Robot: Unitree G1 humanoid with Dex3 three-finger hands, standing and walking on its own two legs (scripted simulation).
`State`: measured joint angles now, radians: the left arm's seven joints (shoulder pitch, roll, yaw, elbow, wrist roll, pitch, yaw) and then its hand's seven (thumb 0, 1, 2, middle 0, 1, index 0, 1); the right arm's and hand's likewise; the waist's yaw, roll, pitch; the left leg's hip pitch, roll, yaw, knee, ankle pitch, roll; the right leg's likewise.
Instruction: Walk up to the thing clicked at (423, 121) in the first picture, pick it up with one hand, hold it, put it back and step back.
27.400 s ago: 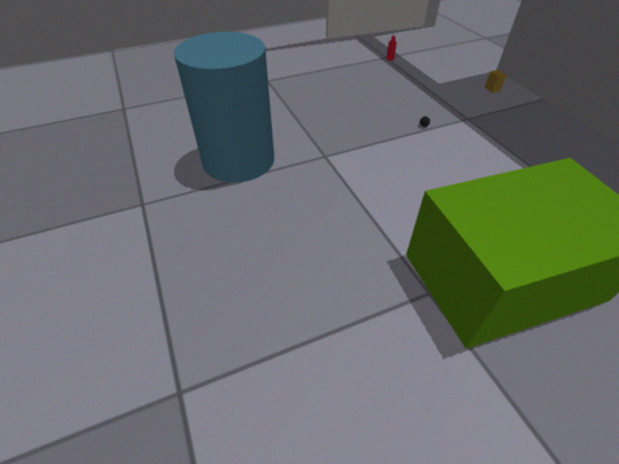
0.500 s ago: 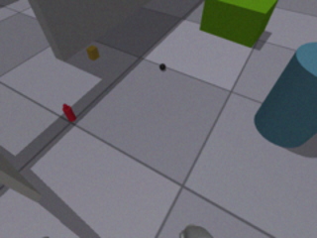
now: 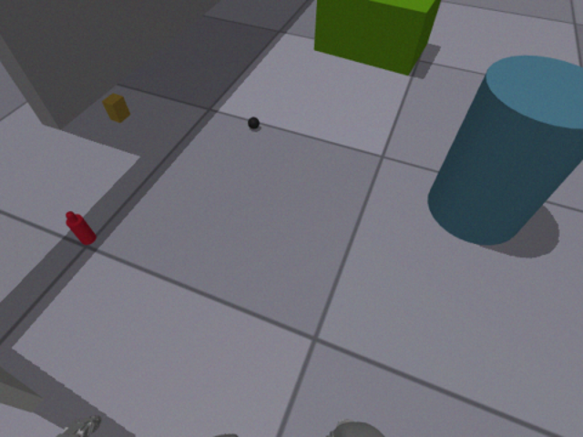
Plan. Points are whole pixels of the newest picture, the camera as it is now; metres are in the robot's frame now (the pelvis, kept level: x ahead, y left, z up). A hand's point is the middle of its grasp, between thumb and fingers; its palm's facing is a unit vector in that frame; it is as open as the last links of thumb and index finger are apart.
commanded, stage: walk up
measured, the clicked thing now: (253, 123) +1.61 +0.18 -0.71
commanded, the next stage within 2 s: stand in 1.04 s
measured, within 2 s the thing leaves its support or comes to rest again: neither
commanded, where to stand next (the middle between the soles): +0.05 +0.01 m, yaw -2 degrees
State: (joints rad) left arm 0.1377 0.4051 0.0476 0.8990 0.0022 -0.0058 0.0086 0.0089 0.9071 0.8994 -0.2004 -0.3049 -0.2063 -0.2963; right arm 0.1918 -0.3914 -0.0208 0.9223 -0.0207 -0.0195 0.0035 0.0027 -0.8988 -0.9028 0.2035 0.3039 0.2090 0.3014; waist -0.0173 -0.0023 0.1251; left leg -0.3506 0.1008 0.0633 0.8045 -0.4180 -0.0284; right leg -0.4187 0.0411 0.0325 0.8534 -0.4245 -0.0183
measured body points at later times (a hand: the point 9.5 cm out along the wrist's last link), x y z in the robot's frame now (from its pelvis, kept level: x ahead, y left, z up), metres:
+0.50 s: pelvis -0.01 +0.01 +0.03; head +0.01 +0.00 +0.48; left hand +0.12 +0.30 -0.09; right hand +0.06 -0.30 -0.11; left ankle +0.01 +0.14 -0.71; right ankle +0.03 -0.12 -0.71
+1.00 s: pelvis +0.01 +0.02 +0.04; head +0.03 +0.01 +0.48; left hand +0.14 +0.31 -0.09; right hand +0.08 -0.30 -0.09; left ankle +0.01 +0.14 -0.71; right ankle +0.03 -0.12 -0.71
